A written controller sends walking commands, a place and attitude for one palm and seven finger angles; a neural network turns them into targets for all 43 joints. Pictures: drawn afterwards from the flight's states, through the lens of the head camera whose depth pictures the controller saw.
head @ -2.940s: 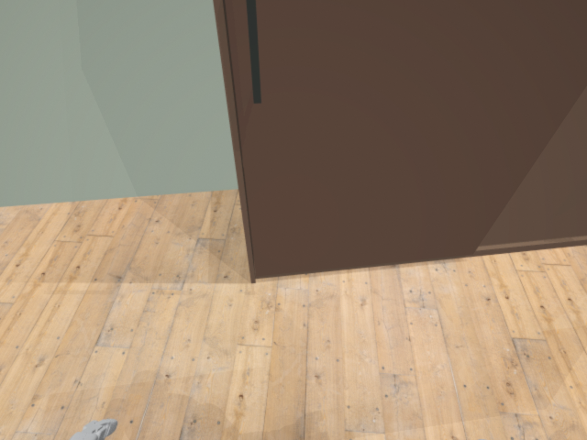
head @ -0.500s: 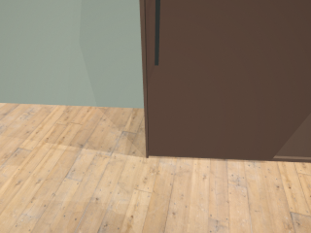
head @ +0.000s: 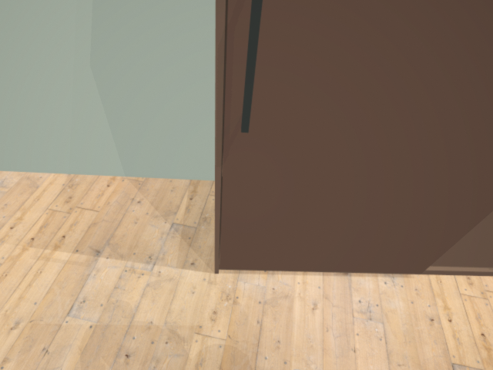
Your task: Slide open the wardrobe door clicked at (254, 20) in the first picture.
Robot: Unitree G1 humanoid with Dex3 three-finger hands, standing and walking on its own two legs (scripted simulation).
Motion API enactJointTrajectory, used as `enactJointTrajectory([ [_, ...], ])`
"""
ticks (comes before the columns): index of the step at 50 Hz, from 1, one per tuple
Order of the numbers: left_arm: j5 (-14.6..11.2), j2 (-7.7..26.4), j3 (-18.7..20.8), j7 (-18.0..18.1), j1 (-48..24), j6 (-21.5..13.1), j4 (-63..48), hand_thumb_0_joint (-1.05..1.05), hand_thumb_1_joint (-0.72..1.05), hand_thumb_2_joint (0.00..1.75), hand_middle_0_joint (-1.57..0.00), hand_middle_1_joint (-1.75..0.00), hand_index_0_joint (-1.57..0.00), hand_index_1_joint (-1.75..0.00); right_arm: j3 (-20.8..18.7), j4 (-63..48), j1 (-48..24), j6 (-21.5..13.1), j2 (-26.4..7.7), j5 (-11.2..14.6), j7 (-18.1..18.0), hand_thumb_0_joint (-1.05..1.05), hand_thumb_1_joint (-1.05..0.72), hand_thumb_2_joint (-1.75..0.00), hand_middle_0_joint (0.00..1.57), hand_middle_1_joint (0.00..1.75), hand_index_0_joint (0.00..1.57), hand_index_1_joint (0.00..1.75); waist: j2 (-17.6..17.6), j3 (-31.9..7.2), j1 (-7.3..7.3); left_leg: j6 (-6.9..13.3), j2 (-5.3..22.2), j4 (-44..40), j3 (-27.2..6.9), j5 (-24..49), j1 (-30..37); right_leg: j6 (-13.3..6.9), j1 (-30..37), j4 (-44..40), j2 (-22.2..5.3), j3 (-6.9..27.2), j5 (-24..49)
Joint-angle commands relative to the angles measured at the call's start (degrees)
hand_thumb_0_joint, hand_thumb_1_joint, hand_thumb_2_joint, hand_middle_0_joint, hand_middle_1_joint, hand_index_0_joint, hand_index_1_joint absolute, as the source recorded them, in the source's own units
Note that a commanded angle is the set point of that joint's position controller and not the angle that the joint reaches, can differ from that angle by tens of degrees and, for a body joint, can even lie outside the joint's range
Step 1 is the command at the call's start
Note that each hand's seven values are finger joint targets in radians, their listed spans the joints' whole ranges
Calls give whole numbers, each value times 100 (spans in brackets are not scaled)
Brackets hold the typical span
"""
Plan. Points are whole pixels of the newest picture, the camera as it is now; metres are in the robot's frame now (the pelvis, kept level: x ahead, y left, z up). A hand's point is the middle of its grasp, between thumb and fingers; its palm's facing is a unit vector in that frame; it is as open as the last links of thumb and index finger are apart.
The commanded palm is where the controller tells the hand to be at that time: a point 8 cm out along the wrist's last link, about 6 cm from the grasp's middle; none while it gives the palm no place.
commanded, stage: take the last steps up to it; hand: left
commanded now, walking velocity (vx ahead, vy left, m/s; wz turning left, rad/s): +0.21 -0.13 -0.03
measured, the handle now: (251, 54) +0.61 +0.06 +0.22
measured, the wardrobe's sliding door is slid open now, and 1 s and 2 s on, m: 0.00 0.00 0.00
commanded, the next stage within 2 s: come to a stop and stand still in 0.14 s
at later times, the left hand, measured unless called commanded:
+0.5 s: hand (207, 324) +0.24 +0.09 -0.16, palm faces +0.04 -0.97 -0.22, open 7.3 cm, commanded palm none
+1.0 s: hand out of the picture +0.07 +0.20 -0.18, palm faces +0.12 -0.98 -0.17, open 7.4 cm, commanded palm none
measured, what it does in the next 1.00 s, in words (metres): steps on the spot: right foot, then left foot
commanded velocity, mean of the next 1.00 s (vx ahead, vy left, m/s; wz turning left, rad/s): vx -0.01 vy -0.01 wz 0.00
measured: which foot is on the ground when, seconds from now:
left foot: down 0.00-0.34, up 0.36-0.80, down 0.82-1.00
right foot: up 0.00-0.30, down 0.32-0.82, up 0.84-1.00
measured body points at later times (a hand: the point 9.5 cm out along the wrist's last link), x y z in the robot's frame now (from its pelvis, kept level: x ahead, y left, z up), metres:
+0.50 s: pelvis +0.13 -0.08 -0.01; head +0.18 -0.11 +0.44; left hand +0.24 +0.14 -0.14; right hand +0.09 -0.31 -0.17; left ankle +0.05 +0.05 -0.66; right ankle +0.21 -0.18 -0.74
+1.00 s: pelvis +0.07 +0.01 +0.01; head +0.07 +0.05 +0.46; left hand +0.06 +0.26 -0.16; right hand +0.10 -0.23 -0.12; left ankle +0.06 +0.09 -0.74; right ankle +0.09 -0.16 -0.66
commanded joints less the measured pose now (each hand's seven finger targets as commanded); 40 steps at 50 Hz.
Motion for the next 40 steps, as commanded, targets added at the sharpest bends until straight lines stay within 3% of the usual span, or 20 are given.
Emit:
enactJointTrajectory([
  [1, 50, -102, 16, -120, 602, 133, -240, 0, 90, 90, -20, -30, -20, -30, -35, 33, 725, 4, -523, -46, 27, 0, -90, -90, 20, 30, 20, 30, 894, 575, 33, 426, 1472, -1810, -992, 788, -391, 142, -534, -262, -295, 131, 654],
  [5, 35, 142, 41, -180, -202, 143, -583, 0, 90, 90, -20, -30, -20, -30, -86, 90, 966, 37, -717, -60, 35, 0, -90, -90, 20, 30, 20, 30, 959, 746, -88, 559, 1526, -1791, -913, 1219, 154, 240, -934, -1282, -427, 6, 872],
  [8, 5, 190, -5, -190, -927, 105, -823, 0, 90, 90, -20, -30, -20, -30, -127, 175, 1256, 83, -787, -101, 53, 0, -90, -90, 20, 30, 20, 30, 936, 870, -343, 549, 1532, -1603, -831, 1816, 364, 192, -691, -2325, -356, -234, 732],
  [11, -32, 223, 3, -190, -1145, 60, -903, 0, 90, 90, -20, -30, -20, -30, -169, 217, 1286, 147, -907, -140, 53, 0, -90, -90, 20, 30, 20, 30, 1076, 767, -397, 482, 1610, -1357, -782, 1756, 486, 84, -164, -3053, -222, -384, 450],
  [13, -29, 262, 8, -150, -1002, -6, -865, 0, 90, 90, -20, -30, -20, -30, -153, 232, 1229, 204, -881, -137, 50, 0, -90, -90, 20, 30, 20, 30, 997, 683, -300, 378, 1509, -856, -745, 2052, 297, 12, 607, -3539, -30, -509, 442],
  [14, -31, 313, 22, -117, -450, -57, -700, 0, 90, 90, -20, -30, -20, -30, -114, 249, 1141, 219, -869, -112, 48, 0, -90, -90, 20, 30, 20, 30, 843, 309, 1, 190, 1290, -228, -571, 2227, 287, 9, 1372, -3999, 69, -551, 970],
  [15, -14, 616, 63, -54, 134, -158, -491, 0, 90, 90, -20, -30, -20, -30, -66, 290, 1226, 220, -718, -60, 70, 0, -90, -90, 20, 30, 20, 30, 343, -185, 236, -114, 943, 625, -385, 1672, 12, 16, 2388, -4387, -178, -258, 2092],
  [16, 2, 1179, 145, 50, 401, -262, -389, 0, 90, 90, -20, -30, -20, -30, 12, 285, 1669, 226, -321, 15, 103, 0, -90, -90, 20, 30, 20, 30, -1062, -1128, 159, -427, 309, 1790, -147, -669, -741, -318, 3588, -4412, -1600, 1213, 4356],
  [17, -100, 1445, 111, 60, 368, -237, -445, 0, 90, 90, -20, -30, -20, -30, 4, 254, 1817, 333, -463, 78, 39, 0, -90, -90, 20, 30, 20, 30, -1069, -1548, 31, -453, 86, 2417, -728, -2176, -326, -760, 3236, -4440, -2072, 1375, 5830],
  [18, -93, 1328, 83, 110, -125, -168, -599, 0, 90, 90, -20, -30, -20, -30, -65, 245, 1836, 415, -492, 82, 7, 0, -90, -90, 20, 30, 20, 30, -420, -1098, -145, -416, 138, 2592, -945, -2046, -359, -876, 2807, -4414, -2003, 896, 6342],
  [19, -68, 1222, 122, 151, -280, -146, -599, 0, 90, 90, -20, -30, -20, -30, -50, 292, 1714, 492, -294, 100, 16, 0, -90, -90, 20, 30, 20, 30, -1047, -1166, -63, -456, 142, 3090, -886, -2049, -631, -948, 2804, -4306, -1959, 995, 6506],
  [21, -82, 1070, 95, 222, -465, -56, -648, 0, 90, 90, -20, -30, -20, -30, -102, 251, 1243, 622, -506, 61, -5, 0, -90, -90, 20, 30, 20, 30, -779, -728, 49, -540, 86, 3828, -1138, -1850, -1014, -1034, 2419, -4413, -1926, 999, 6158],
  [22, -78, 1037, 107, 247, -541, -24, -664, 0, 90, 90, -20, -30, -20, -30, -119, 214, 1075, 688, -512, 39, 8, 0, -90, -90, 20, 30, 20, 30, -394, -590, 43, -572, 40, 4053, -1195, -1682, -1187, -1022, 2262, -4475, -1895, 908, 5899],
  [24, -75, 1111, 169, 303, -652, 11, -732, 0, 90, 90, -20, -30, -20, -30, -160, 81, 874, 821, -516, 1, 73, 0, -90, -90, 20, 30, 20, 30, -145, -599, 12, -637, -24, 4278, -1294, -1348, -1378, -950, 2057, -4574, -1875, 704, 5348],
  [27, -58, 1067, 174, 345, -845, 34, -845, 0, 90, 90, -20, -30, -20, -30, -230, -113, 695, 1002, -606, -82, 153, 0, -90, -90, 20, 30, 20, 30, -427, -551, -44, -733, -75, 4469, -1394, -869, -1531, -922, 1662, -4832, -1822, 621, 4156],
  [31, 0, 1126, 194, 333, -1063, 83, -995, 0, 90, 90, -20, -30, -20, -30, -242, -285, 567, 1008, -660, -112, 213, 0, -90, -90, 20, 30, 20, 30, -761, -550, -127, -726, -79, 3986, -1319, -683, -1446, -841, 1444, -5116, -1659, 565, 2223],
  [36, 108, 1288, 202, 215, -1147, 200, -1144, 0, 90, 90, -20, -30, -20, -30, -156, -444, 473, 785, -643, -52, 270, 0, -90, -90, 20, 30, 20, 30, -1179, -394, -87, -516, -113, 2012, -841, -1133, -461, -673, 850, -5607, -1338, 749, -614],
  [37, 108, 1305, 198, 203, -1158, 221, -1154, 0, 90, 90, -20, -30, -20, -30, -142, -411, 633, 728, -628, -30, 268, 0, -90, -90, 20, 30, 20, 30, -1215, -391, -156, -462, -135, 1469, -760, -1177, -154, -597, 706, -5653, -1251, 764, -967],
  [39, 39, 1219, 144, 172, -1163, 277, -1081, 0, 90, 90, -20, -30, -20, -30, -89, -226, 1188, 640, -658, -14, 238, 0, -90, -90, 20, 30, 20, 30, -755, -442, -434, -424, -236, -107, -600, -588, 963, -210, 119, -5236, -889, 489, -1706],
  [40, -36, 950, 63, 140, -1044, 303, -1078, 0, 90, 90, -20, -30, -20, -30, -121, -185, 1304, 574, -967, -51, 209, 0, -90, -90, 20, 30, 20, 30, 430, -289, -475, -372, 175, -900, -1377, -1176, 895, 16, -250, -4288, -446, 197, -1887],
])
